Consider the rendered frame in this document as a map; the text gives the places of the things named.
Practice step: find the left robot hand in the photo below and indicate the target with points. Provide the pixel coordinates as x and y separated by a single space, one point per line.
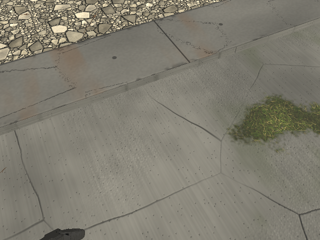
66 234

